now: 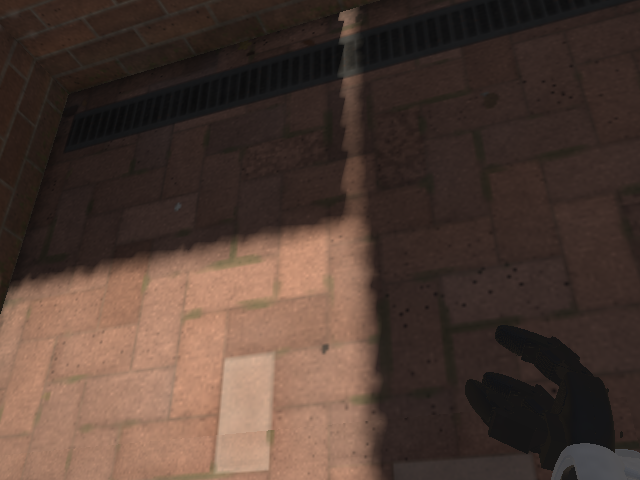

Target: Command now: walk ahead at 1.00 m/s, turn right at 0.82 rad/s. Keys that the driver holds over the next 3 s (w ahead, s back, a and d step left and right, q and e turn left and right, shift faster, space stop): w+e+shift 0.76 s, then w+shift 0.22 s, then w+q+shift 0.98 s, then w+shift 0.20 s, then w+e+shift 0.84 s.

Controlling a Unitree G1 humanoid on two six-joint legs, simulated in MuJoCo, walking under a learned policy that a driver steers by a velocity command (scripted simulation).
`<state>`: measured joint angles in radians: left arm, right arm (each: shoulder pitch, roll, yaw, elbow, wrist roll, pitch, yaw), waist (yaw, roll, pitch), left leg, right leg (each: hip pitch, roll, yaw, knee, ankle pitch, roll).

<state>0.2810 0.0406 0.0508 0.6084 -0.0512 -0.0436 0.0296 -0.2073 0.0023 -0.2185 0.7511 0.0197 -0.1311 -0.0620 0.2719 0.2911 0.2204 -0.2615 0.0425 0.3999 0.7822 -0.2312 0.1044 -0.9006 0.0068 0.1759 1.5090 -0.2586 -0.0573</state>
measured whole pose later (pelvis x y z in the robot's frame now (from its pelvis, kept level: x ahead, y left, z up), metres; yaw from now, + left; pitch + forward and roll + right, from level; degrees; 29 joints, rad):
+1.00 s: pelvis -0.10 +0.13 -0.05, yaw -51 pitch +0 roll +6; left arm 0.48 0.13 0.07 0.66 0.05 0.02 0.01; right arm -0.01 -0.19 0.00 0.62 -0.04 -0.04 -0.05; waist 0.18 0.03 -0.01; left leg -0.38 0.16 0.51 0.93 -0.49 0.05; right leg -0.27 -0.12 -0.02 0.69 0.07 -0.12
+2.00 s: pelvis -0.22 +0.32 -0.19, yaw -16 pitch +3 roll +2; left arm 0.32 0.21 0.00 0.63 0.09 -0.06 0.02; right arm -0.05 -0.15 -0.01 0.44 -0.02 0.01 -0.07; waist 0.05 0.02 -0.03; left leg -1.00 -0.19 -0.09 2.07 -0.70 0.13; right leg -0.18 -0.03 -0.15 0.41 -0.29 -0.05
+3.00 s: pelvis +0.04 +0.22 -0.03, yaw -39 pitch +2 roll -1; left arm 0.21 0.31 0.13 0.67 0.00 0.01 -0.06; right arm 0.37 -0.27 -0.05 0.82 0.00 -0.02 0.02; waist 0.06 -0.06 -0.04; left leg 0.14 0.28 0.32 0.88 -0.34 -0.05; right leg -0.49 0.03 -0.18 0.69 -0.24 -0.16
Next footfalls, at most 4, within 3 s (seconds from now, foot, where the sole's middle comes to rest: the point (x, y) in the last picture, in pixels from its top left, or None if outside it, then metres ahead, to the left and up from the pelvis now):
0.28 left None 0.02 0.16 -0.77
0.58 right None -0.07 -0.01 -0.77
1.08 right None -0.21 0.08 -0.97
1.70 left None -0.14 0.42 -0.76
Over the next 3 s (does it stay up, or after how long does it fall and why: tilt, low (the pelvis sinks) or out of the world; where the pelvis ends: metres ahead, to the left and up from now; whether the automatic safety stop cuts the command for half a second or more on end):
stays up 0.04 0.22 -0.03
